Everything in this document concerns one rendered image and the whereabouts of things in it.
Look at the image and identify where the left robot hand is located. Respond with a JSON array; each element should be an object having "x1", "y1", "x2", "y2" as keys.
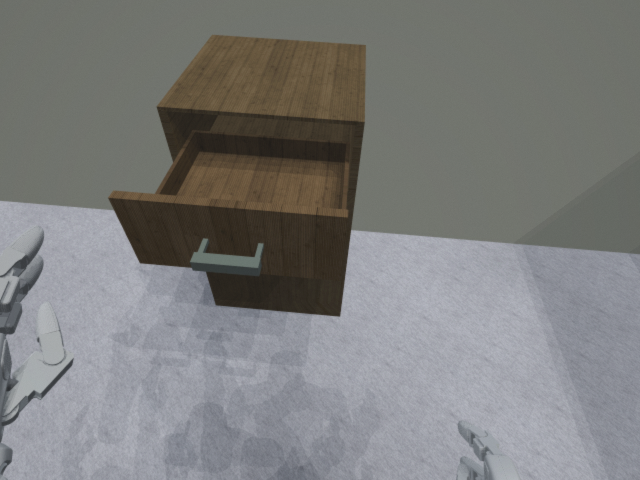
[{"x1": 0, "y1": 225, "x2": 74, "y2": 443}]

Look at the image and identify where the drawer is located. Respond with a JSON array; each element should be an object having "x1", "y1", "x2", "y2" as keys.
[{"x1": 108, "y1": 130, "x2": 350, "y2": 281}]

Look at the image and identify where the right robot hand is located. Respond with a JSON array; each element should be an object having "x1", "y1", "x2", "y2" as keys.
[{"x1": 456, "y1": 420, "x2": 521, "y2": 480}]

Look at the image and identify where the handle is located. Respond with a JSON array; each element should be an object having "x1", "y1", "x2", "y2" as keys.
[{"x1": 190, "y1": 238, "x2": 264, "y2": 276}]

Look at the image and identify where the cabinet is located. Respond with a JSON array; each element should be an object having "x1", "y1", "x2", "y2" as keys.
[{"x1": 157, "y1": 35, "x2": 366, "y2": 317}]

